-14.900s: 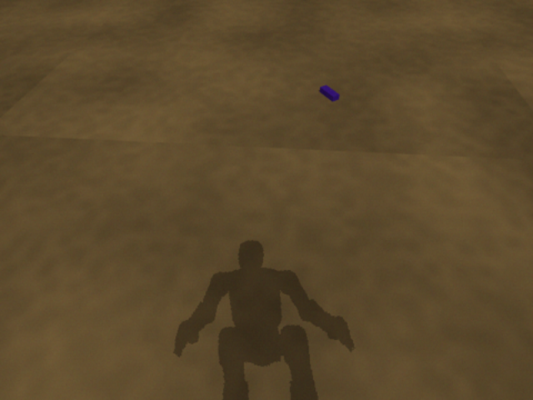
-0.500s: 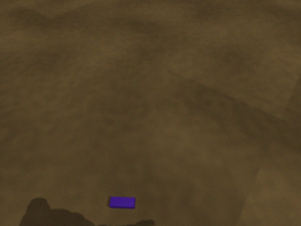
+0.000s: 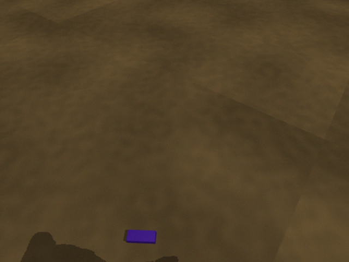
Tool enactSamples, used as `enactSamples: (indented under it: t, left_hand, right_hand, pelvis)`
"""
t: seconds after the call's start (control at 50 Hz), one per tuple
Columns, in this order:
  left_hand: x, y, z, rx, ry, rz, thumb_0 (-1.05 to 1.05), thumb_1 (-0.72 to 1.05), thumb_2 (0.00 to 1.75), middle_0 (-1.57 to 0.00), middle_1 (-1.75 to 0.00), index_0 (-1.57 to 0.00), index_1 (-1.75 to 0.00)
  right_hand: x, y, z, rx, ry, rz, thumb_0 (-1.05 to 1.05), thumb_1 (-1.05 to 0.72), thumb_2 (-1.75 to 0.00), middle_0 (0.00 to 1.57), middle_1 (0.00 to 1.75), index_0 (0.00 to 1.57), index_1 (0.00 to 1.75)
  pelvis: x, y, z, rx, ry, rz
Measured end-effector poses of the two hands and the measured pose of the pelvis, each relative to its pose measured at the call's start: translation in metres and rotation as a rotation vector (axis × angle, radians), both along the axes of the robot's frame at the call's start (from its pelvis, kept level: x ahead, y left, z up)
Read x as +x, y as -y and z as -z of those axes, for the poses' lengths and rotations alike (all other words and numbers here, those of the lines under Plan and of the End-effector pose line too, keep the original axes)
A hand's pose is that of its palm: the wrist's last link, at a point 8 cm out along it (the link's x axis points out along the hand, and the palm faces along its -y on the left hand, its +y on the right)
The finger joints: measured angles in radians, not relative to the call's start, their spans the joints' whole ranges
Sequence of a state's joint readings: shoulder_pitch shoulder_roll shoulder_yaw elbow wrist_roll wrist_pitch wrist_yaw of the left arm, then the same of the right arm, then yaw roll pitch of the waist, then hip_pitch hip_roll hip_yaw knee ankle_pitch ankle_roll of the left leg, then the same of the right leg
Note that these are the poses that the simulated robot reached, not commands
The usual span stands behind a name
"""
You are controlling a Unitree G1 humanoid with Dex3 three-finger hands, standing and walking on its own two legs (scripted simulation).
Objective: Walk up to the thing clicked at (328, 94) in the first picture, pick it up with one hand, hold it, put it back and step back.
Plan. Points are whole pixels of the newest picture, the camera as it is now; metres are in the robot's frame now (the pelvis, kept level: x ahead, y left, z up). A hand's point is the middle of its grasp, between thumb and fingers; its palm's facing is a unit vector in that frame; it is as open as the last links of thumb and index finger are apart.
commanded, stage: stand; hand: left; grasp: from above
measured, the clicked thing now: (141, 236) +0.40 +0.21 -0.76
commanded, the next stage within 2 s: rise first in 0.36 s
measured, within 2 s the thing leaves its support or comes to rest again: neither
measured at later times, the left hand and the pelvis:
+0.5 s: hand out of the picture +0.07 +0.25 -0.16, palm faces -0.02 -0.94 -0.34, open 7.4 cm; pelvis +0.00 +0.00 +0.00, yaw +0 degrees
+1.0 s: hand out of the picture +0.13 +0.26 -0.22, palm faces -0.12 -0.91 -0.40, open 13.4 cm; pelvis -0.01 +0.01 -0.07, yaw +0 degrees
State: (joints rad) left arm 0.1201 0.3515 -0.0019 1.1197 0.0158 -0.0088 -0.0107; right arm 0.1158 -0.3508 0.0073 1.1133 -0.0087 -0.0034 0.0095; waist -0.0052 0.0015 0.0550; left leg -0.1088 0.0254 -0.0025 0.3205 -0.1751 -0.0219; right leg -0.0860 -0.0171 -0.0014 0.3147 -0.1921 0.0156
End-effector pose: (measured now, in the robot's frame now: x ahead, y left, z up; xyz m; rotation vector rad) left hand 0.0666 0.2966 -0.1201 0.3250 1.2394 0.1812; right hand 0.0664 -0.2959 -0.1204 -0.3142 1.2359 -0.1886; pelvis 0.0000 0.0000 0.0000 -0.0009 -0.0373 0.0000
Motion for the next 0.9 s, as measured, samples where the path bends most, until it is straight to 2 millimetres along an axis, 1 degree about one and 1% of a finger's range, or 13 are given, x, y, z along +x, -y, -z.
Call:
enactSamples:
  t: [0.34,0.48,0.52,0.56,0.6,0.66,0.72,0.8,0.9]
  left_hand:
    - [-0.008,-0.003,0.000,0.002,-0.017,-0.009,0.00,0.90,0.90,-0.20,-0.30,-0.20,-0.30]
    - [-0.009,-0.003,0.001,0.003,-0.018,-0.007,0.00,0.90,0.90,-0.20,-0.31,-0.20,-0.30]
    - [0.000,-0.001,0.000,0.000,0.032,-0.027,0.00,0.89,0.89,-0.21,-0.32,-0.20,-0.31]
    - [0.016,0.002,0.002,-0.007,0.082,-0.045,0.00,0.86,0.89,-0.22,-0.36,-0.21,-0.36]
    - [0.034,0.004,0.007,-0.016,0.103,-0.041,0.00,0.79,0.89,-0.22,-0.43,-0.21,-0.42]
    - [0.060,0.003,0.013,-0.021,0.137,0.002,0.00,0.65,0.88,-0.22,-0.55,-0.21,-0.54]
    - [0.076,0.001,0.016,-0.010,0.155,0.044,0.00,0.48,0.87,-0.21,-0.68,-0.20,-0.67]
    - [0.078,-0.001,0.021,0.018,0.114,0.083,0.00,0.20,0.88,-0.19,-0.82,-0.19,-0.80]
    - [0.066,-0.003,0.038,0.042,0.047,0.094,0.00,-0.15,0.91,-0.17,-0.94,-0.16,-0.92]
  right_hand:
    - [-0.002,-0.003,0.001,0.004,-0.003,-0.004,0.00,-0.91,-0.90,0.21,0.30,0.20,0.30]
    - [-0.002,-0.002,0.001,0.003,-0.006,-0.003,0.00,-0.91,-0.90,0.21,0.30,0.20,0.30]
    - [0.002,-0.005,0.000,0.002,0.044,0.005,0.00,-0.91,-0.90,0.21,0.30,0.20,0.30]
    - [0.007,-0.011,0.001,0.008,0.092,-0.002,0.00,-0.91,-0.90,0.21,0.30,0.20,0.30]
    - [0.010,-0.018,0.003,0.017,0.120,-0.001,0.00,-0.91,-0.90,0.20,0.30,0.20,0.30]
    - [0.011,-0.027,0.007,0.033,0.153,0.008,0.00,-0.90,-0.90,0.21,0.30,0.20,0.30]
    - [0.009,-0.034,0.011,0.048,0.175,0.027,0.00,-0.91,-0.90,0.21,0.30,0.20,0.30]
    - [0.010,-0.041,0.017,0.066,0.198,0.034,0.00,-0.91,-0.90,0.21,0.30,0.20,0.30]
    - [0.024,-0.046,0.025,0.073,0.255,0.015,0.01,-0.91,-0.90,0.21,0.30,0.20,0.30]
  pelvis:
    - [-0.002,-0.001,0.000,0.001,0.001,0.000]
    - [-0.001,-0.001,0.000,0.000,0.000,0.000]
    - [-0.004,-0.002,0.002,0.000,-0.024,-0.005]
    - [-0.009,-0.002,0.005,-0.001,-0.045,-0.012]
    - [-0.013,-0.001,0.009,-0.001,-0.071,-0.011]
    - [-0.018,0.000,0.017,-0.002,-0.121,-0.005]
    - [-0.018,0.000,0.023,-0.001,-0.151,0.005]
    - [-0.015,-0.004,0.031,-0.007,-0.175,0.006]
    - [-0.015,-0.008,0.045,-0.013,-0.224,0.008]
